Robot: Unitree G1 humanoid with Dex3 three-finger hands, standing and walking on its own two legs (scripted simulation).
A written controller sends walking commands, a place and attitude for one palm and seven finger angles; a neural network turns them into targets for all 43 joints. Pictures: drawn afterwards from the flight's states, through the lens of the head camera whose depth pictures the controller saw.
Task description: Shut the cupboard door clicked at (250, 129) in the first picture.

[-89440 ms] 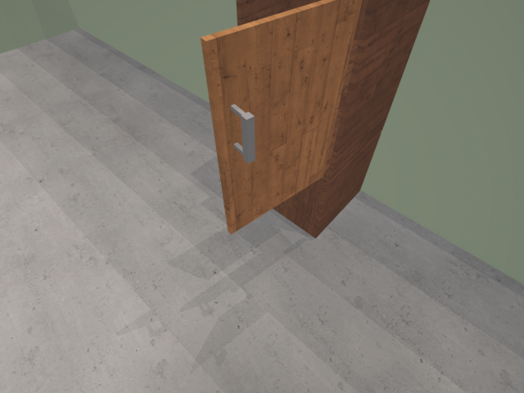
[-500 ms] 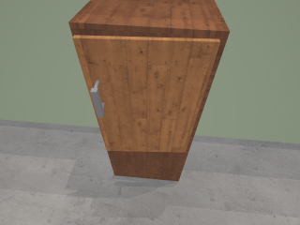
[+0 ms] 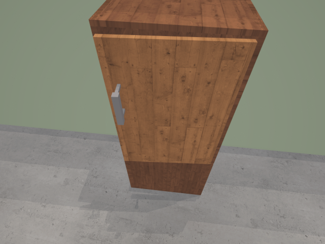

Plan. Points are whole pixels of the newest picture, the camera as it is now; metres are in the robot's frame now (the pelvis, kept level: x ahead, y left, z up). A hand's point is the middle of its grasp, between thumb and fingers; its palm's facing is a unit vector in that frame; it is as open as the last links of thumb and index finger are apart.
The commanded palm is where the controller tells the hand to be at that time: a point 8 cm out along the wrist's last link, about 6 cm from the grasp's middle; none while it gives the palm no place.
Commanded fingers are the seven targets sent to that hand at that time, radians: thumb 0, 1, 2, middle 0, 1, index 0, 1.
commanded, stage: look again from close up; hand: left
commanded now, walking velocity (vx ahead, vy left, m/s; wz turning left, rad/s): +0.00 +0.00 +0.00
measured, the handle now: (119, 104) +0.50 +0.16 +0.05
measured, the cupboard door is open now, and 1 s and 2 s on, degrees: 4 4 4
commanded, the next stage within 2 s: raise the hand and make a fist in 0.30 s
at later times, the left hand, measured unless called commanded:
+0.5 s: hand out of the picture +0.12 +0.22 -0.11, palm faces +0.19 -0.96 -0.21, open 7.4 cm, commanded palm +0.12 +0.25 -0.06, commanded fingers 0.00 0.90 0.90 -0.29 -0.40 -0.29 -0.40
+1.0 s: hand (84, 230) +0.16 +0.19 -0.01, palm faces +0.07 -0.99 -0.09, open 5.3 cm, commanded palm +0.14 +0.24 -0.02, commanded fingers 0.00 0.90 0.90 -0.75 -0.90 -0.75 -0.90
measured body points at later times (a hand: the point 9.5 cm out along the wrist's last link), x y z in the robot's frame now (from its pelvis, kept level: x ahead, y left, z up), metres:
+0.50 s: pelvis +0.01 +0.02 +0.00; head +0.03 +0.03 +0.45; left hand +0.11 +0.27 -0.09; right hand +0.06 -0.22 -0.13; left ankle +0.02 +0.11 -0.73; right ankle -0.02 -0.12 -0.73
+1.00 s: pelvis -0.03 -0.03 -0.10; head +0.03 -0.02 +0.35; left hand +0.15 +0.24 +0.00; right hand +0.21 -0.24 -0.15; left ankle +0.02 +0.11 -0.73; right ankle -0.02 -0.12 -0.73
